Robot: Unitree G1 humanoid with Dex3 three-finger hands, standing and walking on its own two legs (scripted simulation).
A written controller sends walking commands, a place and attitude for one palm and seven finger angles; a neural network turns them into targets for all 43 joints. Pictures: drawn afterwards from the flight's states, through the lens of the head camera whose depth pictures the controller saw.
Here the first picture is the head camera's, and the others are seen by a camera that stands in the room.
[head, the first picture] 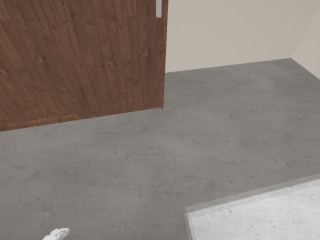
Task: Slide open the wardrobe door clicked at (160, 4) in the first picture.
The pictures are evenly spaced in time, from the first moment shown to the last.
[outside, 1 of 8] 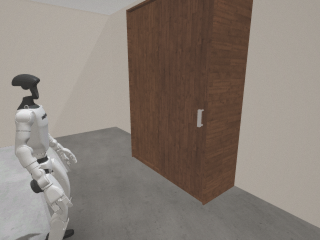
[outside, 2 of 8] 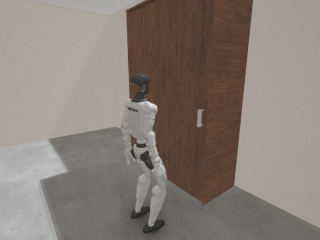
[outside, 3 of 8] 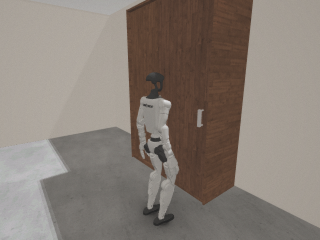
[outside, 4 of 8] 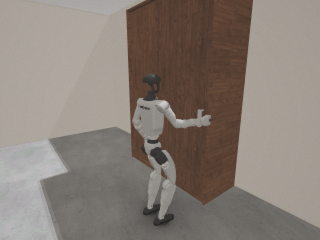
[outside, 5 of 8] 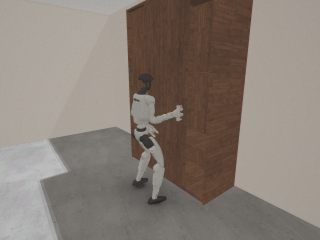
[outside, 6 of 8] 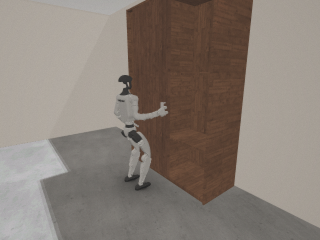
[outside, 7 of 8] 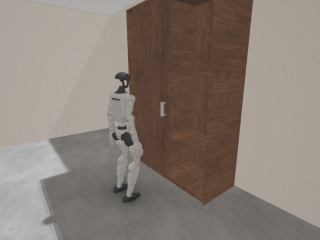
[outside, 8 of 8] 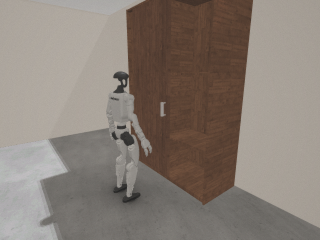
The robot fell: no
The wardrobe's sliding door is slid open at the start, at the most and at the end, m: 0.00 0.55 0.55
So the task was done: yes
